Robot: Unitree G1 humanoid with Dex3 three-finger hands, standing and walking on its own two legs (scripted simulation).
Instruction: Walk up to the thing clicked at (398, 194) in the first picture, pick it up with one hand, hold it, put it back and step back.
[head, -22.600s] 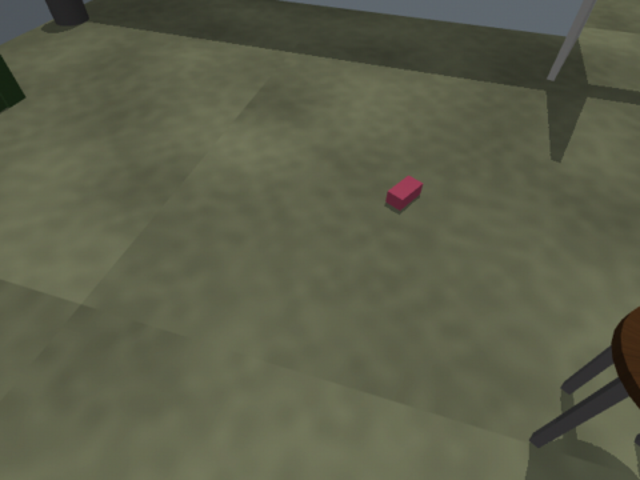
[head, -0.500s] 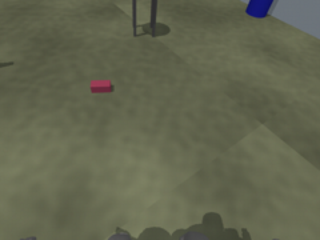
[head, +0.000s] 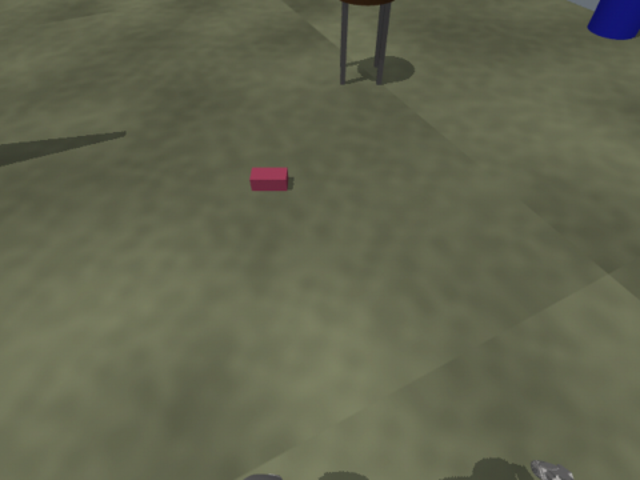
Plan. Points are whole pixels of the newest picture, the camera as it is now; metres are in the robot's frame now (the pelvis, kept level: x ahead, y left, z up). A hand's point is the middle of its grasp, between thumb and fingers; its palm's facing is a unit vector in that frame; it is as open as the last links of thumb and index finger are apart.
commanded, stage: walk up
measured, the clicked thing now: (269, 179) +1.41 +0.30 -0.72
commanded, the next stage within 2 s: stand in 0.42 s
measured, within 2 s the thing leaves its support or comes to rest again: neither
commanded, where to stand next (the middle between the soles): +0.07 +0.00 m, yaw +0 degrees
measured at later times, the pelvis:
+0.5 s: pelvis +0.01 -0.01 +0.02, yaw +2 degrees
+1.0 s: pelvis -0.01 -0.01 +0.03, yaw +0 degrees
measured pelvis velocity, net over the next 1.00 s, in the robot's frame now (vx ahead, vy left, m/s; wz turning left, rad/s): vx -0.01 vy -0.01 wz -0.01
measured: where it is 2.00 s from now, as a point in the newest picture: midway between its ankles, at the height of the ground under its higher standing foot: outside the picture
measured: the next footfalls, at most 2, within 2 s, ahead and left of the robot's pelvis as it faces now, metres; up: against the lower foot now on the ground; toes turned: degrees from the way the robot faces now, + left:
none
